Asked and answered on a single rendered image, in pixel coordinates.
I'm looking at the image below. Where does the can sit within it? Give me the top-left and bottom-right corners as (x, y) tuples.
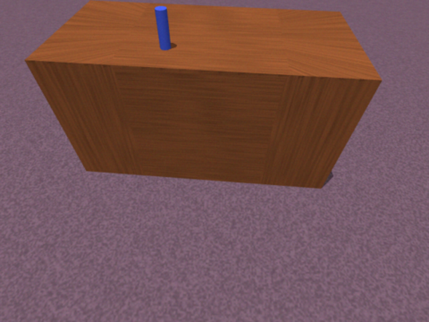
(155, 6), (171, 50)

